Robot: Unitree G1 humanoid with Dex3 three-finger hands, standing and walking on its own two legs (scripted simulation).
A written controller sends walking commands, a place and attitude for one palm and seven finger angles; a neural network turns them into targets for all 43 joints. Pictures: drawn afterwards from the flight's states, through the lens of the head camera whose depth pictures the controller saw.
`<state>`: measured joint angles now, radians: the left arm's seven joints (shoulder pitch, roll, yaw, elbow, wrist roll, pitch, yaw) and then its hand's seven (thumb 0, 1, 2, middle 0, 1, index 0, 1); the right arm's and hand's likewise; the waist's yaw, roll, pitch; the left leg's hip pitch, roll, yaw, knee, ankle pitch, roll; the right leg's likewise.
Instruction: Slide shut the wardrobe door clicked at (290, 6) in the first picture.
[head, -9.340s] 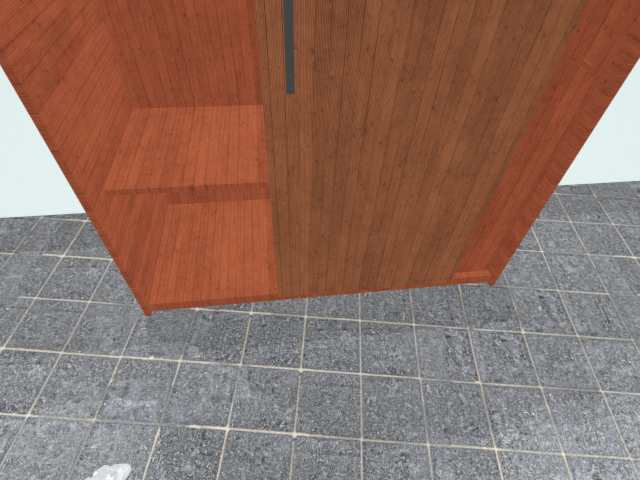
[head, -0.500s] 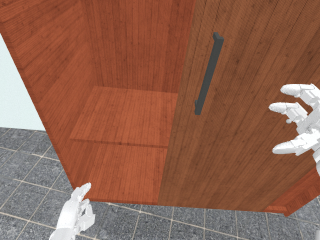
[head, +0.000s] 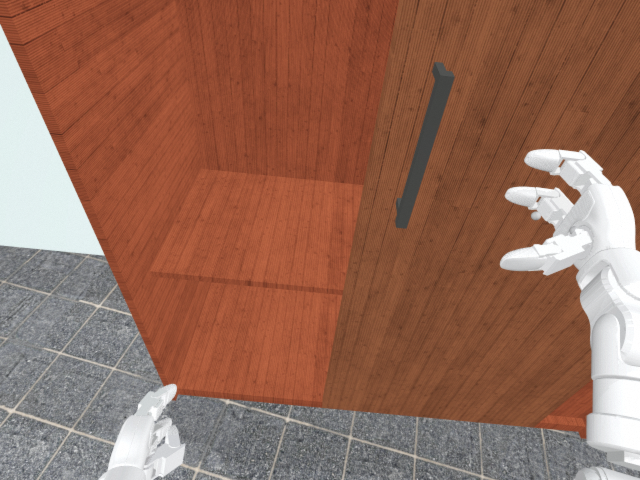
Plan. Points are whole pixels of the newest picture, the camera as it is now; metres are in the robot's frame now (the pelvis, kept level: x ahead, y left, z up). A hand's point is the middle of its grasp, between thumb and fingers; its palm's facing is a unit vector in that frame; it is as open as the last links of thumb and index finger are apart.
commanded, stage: move the hooked fingers beside the handle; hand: right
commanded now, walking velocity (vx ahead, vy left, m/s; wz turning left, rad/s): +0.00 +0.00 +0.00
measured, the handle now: (418, 153) +0.49 -0.10 +0.21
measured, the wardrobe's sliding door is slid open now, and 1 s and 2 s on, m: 0.46 0.46 0.46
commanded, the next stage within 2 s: feel for the door with the fingertips in 1.42 s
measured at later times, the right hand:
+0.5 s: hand (479, 184) +0.41 -0.16 +0.22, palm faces +0.05 +1.00 -0.01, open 14.0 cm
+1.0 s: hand (460, 178) +0.42 -0.14 +0.21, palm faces +0.06 +1.00 -0.02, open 14.0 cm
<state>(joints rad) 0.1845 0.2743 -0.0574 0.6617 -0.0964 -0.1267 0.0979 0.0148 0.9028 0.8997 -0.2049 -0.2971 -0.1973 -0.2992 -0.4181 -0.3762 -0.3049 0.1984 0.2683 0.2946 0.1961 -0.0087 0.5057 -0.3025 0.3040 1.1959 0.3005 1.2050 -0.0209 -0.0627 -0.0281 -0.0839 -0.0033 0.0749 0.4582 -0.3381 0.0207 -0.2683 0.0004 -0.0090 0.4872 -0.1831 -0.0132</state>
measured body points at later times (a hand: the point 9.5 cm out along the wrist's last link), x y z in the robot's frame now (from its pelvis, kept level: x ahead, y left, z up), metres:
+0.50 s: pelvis +0.01 +0.01 +0.00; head -0.01 +0.03 +0.45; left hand +0.15 +0.26 -0.10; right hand +0.40 -0.21 +0.22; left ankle -0.05 +0.10 -0.74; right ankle +0.05 -0.11 -0.74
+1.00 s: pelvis +0.02 +0.02 +0.00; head +0.00 +0.05 +0.45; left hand +0.15 +0.27 -0.11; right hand +0.41 -0.20 +0.22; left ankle -0.05 +0.10 -0.74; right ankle +0.05 -0.11 -0.74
